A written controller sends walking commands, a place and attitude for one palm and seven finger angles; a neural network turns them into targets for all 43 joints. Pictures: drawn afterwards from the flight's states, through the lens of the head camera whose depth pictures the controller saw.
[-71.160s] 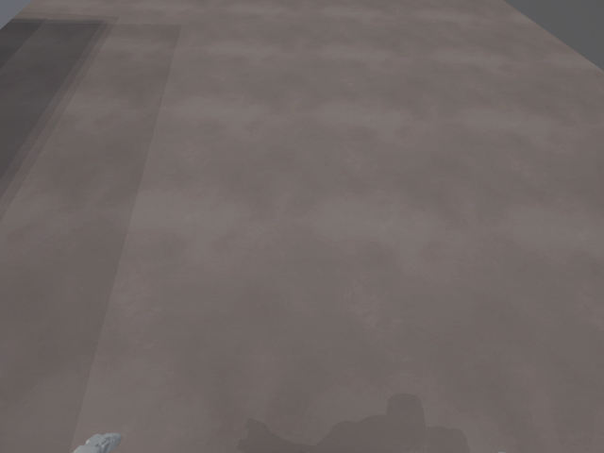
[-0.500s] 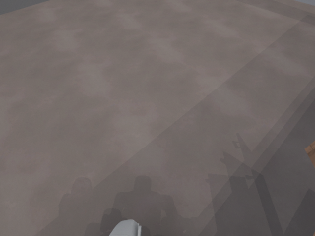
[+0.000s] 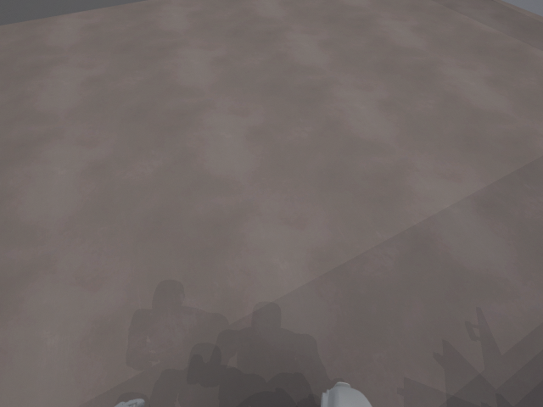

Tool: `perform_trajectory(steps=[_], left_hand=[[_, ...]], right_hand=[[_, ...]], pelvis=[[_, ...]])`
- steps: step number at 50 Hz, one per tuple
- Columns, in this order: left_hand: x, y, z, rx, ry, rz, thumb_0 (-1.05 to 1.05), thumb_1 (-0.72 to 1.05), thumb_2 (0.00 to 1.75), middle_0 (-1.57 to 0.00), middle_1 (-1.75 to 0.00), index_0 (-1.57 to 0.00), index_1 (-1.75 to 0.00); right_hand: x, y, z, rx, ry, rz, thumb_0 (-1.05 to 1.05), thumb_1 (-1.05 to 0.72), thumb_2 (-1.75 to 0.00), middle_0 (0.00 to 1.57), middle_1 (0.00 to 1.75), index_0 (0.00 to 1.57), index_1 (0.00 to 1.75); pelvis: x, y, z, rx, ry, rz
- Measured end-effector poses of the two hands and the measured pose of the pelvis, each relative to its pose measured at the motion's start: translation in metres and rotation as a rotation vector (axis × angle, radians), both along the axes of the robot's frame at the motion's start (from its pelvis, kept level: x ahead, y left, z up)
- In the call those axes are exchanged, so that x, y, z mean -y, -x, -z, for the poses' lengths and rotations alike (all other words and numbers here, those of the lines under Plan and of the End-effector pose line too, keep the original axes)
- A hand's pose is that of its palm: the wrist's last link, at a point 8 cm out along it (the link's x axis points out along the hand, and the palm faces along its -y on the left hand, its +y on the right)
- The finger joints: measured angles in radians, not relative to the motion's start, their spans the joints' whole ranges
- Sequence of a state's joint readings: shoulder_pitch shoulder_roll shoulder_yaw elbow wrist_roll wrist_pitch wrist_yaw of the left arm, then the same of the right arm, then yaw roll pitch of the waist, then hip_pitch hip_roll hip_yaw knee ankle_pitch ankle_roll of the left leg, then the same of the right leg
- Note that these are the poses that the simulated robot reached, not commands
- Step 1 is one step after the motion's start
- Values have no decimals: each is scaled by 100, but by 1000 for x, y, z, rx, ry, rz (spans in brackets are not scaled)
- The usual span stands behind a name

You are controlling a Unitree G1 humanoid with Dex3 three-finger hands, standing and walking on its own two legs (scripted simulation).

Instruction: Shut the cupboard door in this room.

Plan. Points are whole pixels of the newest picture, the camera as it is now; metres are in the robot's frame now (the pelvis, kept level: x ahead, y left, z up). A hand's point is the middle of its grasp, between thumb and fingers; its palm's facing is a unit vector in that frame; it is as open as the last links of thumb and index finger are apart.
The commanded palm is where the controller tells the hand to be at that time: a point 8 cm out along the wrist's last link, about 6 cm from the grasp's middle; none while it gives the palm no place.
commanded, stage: walk to a spot facing it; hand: left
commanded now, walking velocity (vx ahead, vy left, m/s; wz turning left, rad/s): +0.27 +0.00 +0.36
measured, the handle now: out of the picture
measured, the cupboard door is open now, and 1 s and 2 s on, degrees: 46 46 46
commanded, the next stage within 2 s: turn to face it in 0.14 s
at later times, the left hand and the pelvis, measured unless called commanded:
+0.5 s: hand out of the picture +0.13 +0.16 -0.19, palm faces +0.16 -0.97 -0.17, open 7.2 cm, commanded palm none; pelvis +0.17 -0.01 -0.01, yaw +4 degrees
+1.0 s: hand (182, 310) +0.31 +0.20 -0.17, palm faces -0.16 -0.95 -0.26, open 7.4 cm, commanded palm none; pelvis +0.21 +0.00 +0.00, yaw -13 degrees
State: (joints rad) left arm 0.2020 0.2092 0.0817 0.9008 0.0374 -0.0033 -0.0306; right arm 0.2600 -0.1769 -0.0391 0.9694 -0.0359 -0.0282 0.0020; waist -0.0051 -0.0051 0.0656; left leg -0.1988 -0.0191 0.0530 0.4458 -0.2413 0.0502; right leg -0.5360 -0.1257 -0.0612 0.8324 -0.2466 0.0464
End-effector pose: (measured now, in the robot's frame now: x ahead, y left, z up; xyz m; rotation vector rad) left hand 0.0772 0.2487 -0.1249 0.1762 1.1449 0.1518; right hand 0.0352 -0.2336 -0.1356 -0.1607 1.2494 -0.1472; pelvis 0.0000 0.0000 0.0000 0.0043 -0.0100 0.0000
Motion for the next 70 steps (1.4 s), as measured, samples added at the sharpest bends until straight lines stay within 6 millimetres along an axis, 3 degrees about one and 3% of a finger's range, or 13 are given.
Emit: perform_trajectory(steps=[6, 9, 14, 17, 23, 28, 33, 41, 47, 54, 59, 64, 70], left_hand=[[27, -82, -5, 105, -26, 35, 0, 90, 90, -20, -30, -20, -30], [39, -97, -3, 117, -30, 2, 0, 90, 90, -20, -30, -20, -30], [54, -89, -2, 36, 4, -108, 0, 91, 90, -20, -30, -20, -30], [47, -78, 0, -10, -10, -179, -1, 94, 90, -21, -30, -21, -30], [46, -47, 23, -212, 54, -194, -1, 94, 90, -20, -30, -20, -30], [42, -46, 35, -344, 96, -168, 0, 92, 90, -20, -30, -20, -30], [32, -90, 27, -293, 79, -115, 0, 91, 90, -20, -30, -20, -30], [22, -174, 21, -120, -28, 5, 0, 91, 90, -20, -30, -20, -30], [13, -213, 10, -116, -58, 107, 0, 90, 90, -20, -30, -20, -30], [-4, -266, 23, -107, -37, 227, 0, 90, 90, -20, -30, -21, -30], [-3, -311, 20, -79, -16, 316, 0, 90, 90, -20, -30, -20, -30], [17, -351, 8, -30, 4, 406, 0, 91, 90, -20, -30, -20, -30], [64, -386, 0, 13, 2, 541, 0, 91, 90, -20, -30, -20, -30]], right_hand=[[18, -8, 23, -116, -51, 51, 1, -90, -90, 21, 30, 20, 30], [30, -28, 29, -164, -48, 30, 1, -90, -90, 21, 30, 20, 30], [42, -92, 12, -150, -17, -36, 1, -91, -90, 20, 30, 20, 30], [39, -138, 3, -108, 0, -92, 1, -91, -90, 20, 30, 20, 30], [6, -222, 1, 44, 6, -144, 1, -91, -90, 20, 30, 20, 30], [-18, -254, -1, 122, 6, -122, 0, -91, -90, 20, 30, 20, 30], [-14, -252, -1, 121, 2, -50, 0, -91, -90, 21, 30, 20, 30], [34, -230, 23, 51, 23, 81, 0, -91, -90, 21, 30, 20, 30], [48, -220, 0, 47, 74, 162, 1, -91, -90, 20, 30, 20, 30], [33, -210, -14, 96, 134, 242, 1, -91, -90, 20, 30, 20, 30], [10, -181, -21, 46, 141, 283, 1, -90, -90, 20, 30, 20, 30], [-7, -145, -24, -25, 121, 368, 1, -90, -90, 21, 30, 20, 30], [-14, -98, -11, -74, 78, 503, 1, -90, -90, 21, 30, 20, 30]], pelvis=[[26, -56, 12, 1, -30, -27], [34, -77, 15, 4, -14, -64], [38, -112, 1, -13, -5, -137], [36, -129, -3, -24, -6, -156], [16, -162, 5, -9, 28, -91], [5, -178, 9, 7, 22, -27], [4, -185, 6, 12, 31, 26], [17, -197, 21, 1, 11, 109], [11, -206, 7, -24, 3, 186], [-14, -221, 12, -38, 16, 280], [-25, -226, 6, -28, 30, 343], [-27, -231, -3, -31, 50, 409], [-18, -231, 1, -30, 42, 494]])
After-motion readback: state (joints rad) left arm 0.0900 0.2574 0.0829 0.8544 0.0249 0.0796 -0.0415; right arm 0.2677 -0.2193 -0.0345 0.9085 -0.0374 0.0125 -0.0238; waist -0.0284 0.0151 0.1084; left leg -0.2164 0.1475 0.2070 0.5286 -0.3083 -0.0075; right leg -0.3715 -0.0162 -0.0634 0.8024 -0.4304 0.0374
